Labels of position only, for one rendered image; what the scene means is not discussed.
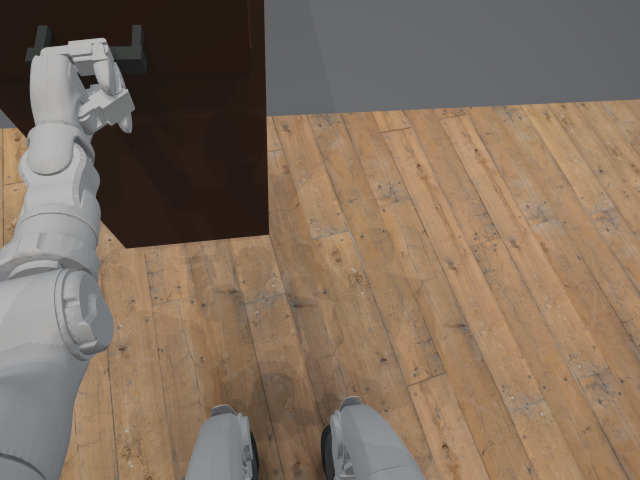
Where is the drawer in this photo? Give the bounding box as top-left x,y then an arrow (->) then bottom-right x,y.
0,0 -> 251,78

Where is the handle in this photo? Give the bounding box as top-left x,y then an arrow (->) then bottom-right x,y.
25,25 -> 147,75

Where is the cabinet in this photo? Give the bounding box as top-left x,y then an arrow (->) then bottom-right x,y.
0,0 -> 269,249

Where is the robot right shin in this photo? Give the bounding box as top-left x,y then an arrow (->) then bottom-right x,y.
332,396 -> 362,480

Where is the left robot forearm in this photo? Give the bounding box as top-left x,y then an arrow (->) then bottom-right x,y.
0,123 -> 101,283

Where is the left robot hand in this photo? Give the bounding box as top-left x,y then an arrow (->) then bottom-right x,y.
30,38 -> 135,143

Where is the robot left upper arm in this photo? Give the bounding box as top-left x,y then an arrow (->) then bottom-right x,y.
0,268 -> 114,480

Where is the right robot thigh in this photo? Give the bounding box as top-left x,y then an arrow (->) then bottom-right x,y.
330,404 -> 426,480

